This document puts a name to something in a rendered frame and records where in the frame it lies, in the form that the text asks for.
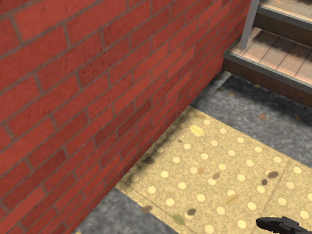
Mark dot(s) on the right robot hand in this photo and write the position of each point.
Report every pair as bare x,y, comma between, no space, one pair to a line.
282,225

